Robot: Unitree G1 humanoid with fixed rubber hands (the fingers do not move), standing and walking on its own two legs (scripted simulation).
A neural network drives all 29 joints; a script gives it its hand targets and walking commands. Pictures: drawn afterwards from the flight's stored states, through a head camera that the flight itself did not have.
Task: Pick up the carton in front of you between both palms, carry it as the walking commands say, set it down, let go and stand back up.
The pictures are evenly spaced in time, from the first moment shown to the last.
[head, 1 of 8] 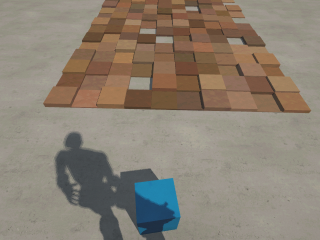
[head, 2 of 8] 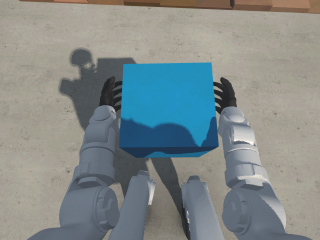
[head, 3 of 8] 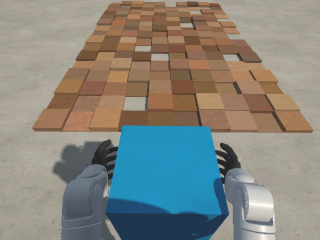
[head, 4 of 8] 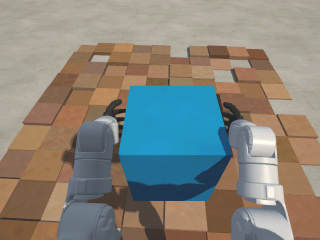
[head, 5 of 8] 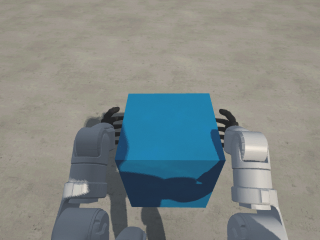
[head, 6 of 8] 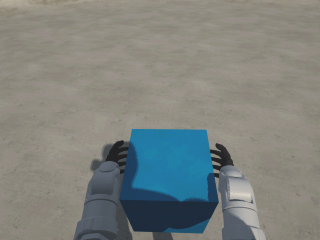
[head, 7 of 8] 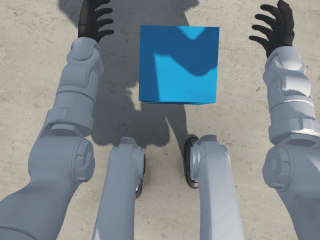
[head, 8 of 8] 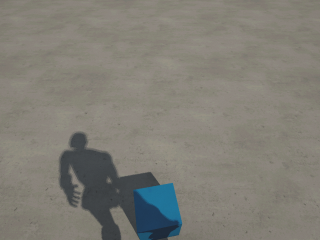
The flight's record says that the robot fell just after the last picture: no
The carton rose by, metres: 0.78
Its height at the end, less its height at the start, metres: +0.00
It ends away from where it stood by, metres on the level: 6.15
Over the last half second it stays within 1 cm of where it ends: yes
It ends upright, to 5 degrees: yes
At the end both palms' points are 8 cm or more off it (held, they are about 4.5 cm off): yes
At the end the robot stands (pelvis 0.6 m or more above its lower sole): yes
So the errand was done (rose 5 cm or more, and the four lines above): yes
